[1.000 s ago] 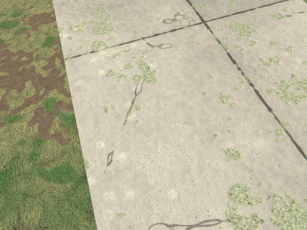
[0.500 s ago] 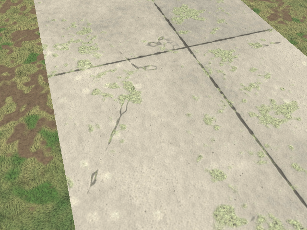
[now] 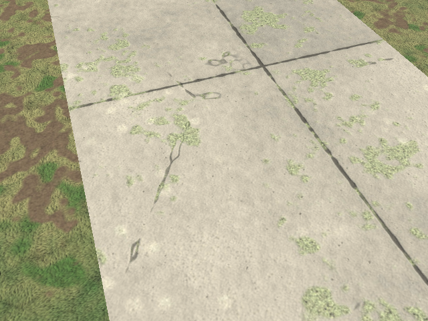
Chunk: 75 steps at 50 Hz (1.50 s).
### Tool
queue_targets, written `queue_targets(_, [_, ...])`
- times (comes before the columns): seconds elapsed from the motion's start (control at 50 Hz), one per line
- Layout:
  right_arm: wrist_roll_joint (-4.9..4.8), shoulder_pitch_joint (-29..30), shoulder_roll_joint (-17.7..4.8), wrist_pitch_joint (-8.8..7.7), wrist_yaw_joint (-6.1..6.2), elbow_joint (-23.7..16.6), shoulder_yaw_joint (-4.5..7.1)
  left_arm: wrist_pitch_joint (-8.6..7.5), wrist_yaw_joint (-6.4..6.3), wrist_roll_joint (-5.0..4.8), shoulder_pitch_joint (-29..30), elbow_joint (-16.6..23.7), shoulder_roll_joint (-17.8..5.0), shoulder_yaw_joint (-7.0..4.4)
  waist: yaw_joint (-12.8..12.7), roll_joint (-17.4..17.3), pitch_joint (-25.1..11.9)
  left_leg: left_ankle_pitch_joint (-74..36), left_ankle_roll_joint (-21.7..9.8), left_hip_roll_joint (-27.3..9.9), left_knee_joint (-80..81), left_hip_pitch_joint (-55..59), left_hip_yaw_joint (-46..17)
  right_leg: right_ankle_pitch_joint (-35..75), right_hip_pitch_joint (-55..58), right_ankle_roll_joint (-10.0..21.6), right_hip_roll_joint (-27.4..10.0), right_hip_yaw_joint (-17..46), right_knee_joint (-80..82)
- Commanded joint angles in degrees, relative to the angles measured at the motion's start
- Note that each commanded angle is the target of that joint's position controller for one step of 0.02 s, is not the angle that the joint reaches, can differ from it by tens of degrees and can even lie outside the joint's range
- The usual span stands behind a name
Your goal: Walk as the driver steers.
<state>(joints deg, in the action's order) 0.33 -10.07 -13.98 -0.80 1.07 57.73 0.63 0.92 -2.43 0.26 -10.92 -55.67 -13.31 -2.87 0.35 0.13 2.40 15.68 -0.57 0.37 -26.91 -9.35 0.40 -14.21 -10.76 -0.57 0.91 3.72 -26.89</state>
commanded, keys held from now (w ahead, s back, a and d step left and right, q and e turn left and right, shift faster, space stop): no key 1.00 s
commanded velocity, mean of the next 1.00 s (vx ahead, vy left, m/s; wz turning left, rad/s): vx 0.00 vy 0.00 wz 0.00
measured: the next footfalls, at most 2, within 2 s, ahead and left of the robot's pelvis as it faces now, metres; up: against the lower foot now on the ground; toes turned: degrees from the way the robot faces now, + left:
right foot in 1.54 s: +0.10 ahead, -0.14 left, +0.00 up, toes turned -2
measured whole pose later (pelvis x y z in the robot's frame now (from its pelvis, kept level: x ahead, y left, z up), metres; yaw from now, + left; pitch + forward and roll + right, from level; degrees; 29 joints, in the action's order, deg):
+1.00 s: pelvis +0.00 +0.01 +0.00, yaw +0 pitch -1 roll +0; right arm 0.0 -16.0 -11.3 -0.8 1.7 61.4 0.2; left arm 0.4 -3.0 -0.1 -13.4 -65.3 -11.3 -1.1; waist 0.1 0.2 2.1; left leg 15.1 -1.9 1.7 -26.3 -10.2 0.4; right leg -13.8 -11.3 -1.9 -0.6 3.7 -26.0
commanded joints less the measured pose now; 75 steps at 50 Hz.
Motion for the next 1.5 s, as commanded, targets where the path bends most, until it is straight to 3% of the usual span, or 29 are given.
queue_targets(0.02, [-0.02, -0.32, -6.35, -0.50, 0.30, -1.36, 1.06, -0.55, -0.23, -0.04, -0.17, 0.70, -6.29, -1.13, -0.04, -0.33, -1.38, -6.96, -0.99, -2.67, 5.57, -2.51, -2.80, 10.61, 1.89, 1.14, -2.06, 1.67, 3.41])
queue_targets(0.5, [-0.14, -5.37, -4.73, -0.28, 0.71, 1.93, 0.50, -0.68, -0.48, -0.23, -1.98, -6.95, -4.86, 0.25, -0.16, -0.26, -0.12, -6.64, -1.55, -1.96, 6.24, -2.63, -2.75, 8.44, 0.29, 0.57, -1.79, 0.35, 4.19])
queue_targets(1.22, [-0.38, -10.34, -2.29, -0.29, 0.83, 2.69, 0.67, -0.90, -0.91, -0.41, -6.53, -8.90, -2.94, 1.07, -0.24, -0.29, 0.93, -7.77, -2.21, -1.73, 6.29, -2.73, -3.11, 7.64, -1.00, 0.05, -1.88, -0.39, 4.04])
queue_targets(1.24, [-0.33, -11.32, -1.82, -0.22, 0.92, 3.23, 0.58, -0.86, -0.93, -0.39, -7.63, -9.45, -2.11, 1.25, -0.25, -0.71, -0.46, -1.41, -2.36, -1.42, 7.10, -2.17, -3.01, 3.22, -0.42, 0.08, -1.10, -1.37, 3.72])
queue_targets(1.26, [-0.64, -11.65, -2.74, -0.03, 1.13, 3.36, 0.95, -0.82, -1.01, -0.62, -7.73, -9.52, -1.88, 1.25, 0.03, -1.66, 0.32, 8.72, -3.16, -1.35, 8.10, -2.78, -3.75, -3.45, -1.80, 0.35, 0.44, -3.10, 1.63])
queue_targets(1.28, [-1.13, -11.82, -4.82, 0.10, 1.35, 3.12, 1.66, -0.97, -1.05, -0.86, -7.28, -9.08, -2.05, 1.12, 0.42, -3.80, 1.72, 19.68, -4.93, -2.82, 9.66, -3.84, -6.48, -10.99, -4.78, 0.83, 2.13, -5.13, -2.20])
queue_targets(1.32, [-1.70, -14.78, -8.33, -0.36, 1.45, 2.92, 2.92, -2.35, -0.62, -0.85, -4.14, -6.73, -1.50, 1.28, 2.16, -9.55, 5.01, 34.51, -10.73, -12.96, 16.98, -3.60, -20.35, -13.40, -13.90, 1.76, 1.54, -6.62, -13.19])
queue_targets(1.34, [-1.62, -15.09, -9.50, -0.89, 1.47, 2.66, 3.53, -3.35, -0.12, -1.06, -2.46, -5.64, -1.37, 1.34, 2.61, -10.56, 7.14, 34.44, -13.81, -17.93, 20.02, -5.34, -27.07, -11.78, -16.24, 2.46, -1.10, -4.91, -19.01])
queue_targets(1.38, [-0.92, -13.94, -8.25, -2.19, 1.23, 1.60, 3.54, -4.85, 0.87, -1.81, -1.04, -4.31, -2.27, 0.82, 1.93, -8.39, 8.41, 27.13, -15.37, -21.02, 20.93, -1.86, -30.03, -15.73, -23.90, 3.78, -4.78, -1.84, -26.78])
queue_targets(1.42, [-2.00, -11.34, -7.36, -2.79, 0.99, 0.02, 3.50, -6.12, 1.53, -2.25, -1.25, -3.73, -2.72, 0.50, 0.50, -6.04, 6.51, 18.84, -12.12, -18.23, 19.59, 0.53, -23.32, -14.16, -22.31, 4.74, -6.27, -1.87, -19.32])
queue_targets(1.46, [-2.66, -9.25, -8.37, -2.41, 0.79, -0.84, 3.73, -6.79, 1.91, -2.15, -3.73, -4.86, -1.70, 0.28, -1.44, -5.98, 3.89, 12.67, -9.57, -12.66, 16.56, -4.28, -13.90, -7.74, -9.69, 4.19, -3.17, -6.50, -7.72])
queue_targets(1.5, [-2.83, -9.44, -8.38, -1.78, 0.56, -1.17, 3.69, -6.46, 2.06, -1.89, -12.33, -8.75, -1.59, -0.53, -4.51, -4.56, 1.52, 12.90, -8.71, -8.68, 10.18, -13.04, -9.17, 1.15, 6.38, 2.43, 1.65, -10.79, -1.59])
Keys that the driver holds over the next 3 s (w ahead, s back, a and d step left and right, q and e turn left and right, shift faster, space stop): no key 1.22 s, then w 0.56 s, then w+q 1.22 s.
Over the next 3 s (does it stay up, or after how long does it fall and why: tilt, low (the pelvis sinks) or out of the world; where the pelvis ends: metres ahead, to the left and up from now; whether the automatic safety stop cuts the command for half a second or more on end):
stays up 0.82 0.11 -0.02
